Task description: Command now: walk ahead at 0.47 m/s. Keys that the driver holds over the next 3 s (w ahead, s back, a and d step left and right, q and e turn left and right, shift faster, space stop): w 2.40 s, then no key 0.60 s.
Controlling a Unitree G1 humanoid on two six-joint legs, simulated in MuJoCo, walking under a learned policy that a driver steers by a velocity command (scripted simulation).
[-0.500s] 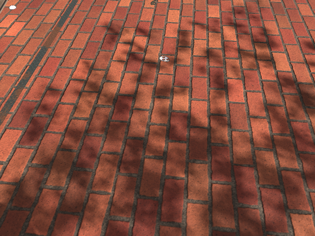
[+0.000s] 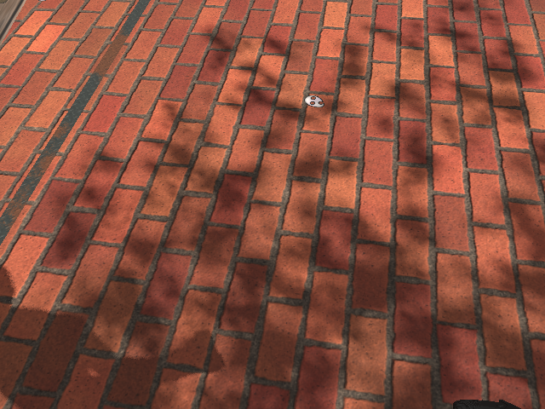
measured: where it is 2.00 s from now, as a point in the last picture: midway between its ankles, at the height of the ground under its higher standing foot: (319, 209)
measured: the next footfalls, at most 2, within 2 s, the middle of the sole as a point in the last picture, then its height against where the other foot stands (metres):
left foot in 0.12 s outside the picture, level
right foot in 0.68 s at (369, 381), level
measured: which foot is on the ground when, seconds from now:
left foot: up 0.00-0.10, down 0.12-0.68, up 0.70-1.00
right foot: down 0.00-0.10, up 0.12-0.66, down 0.68-1.00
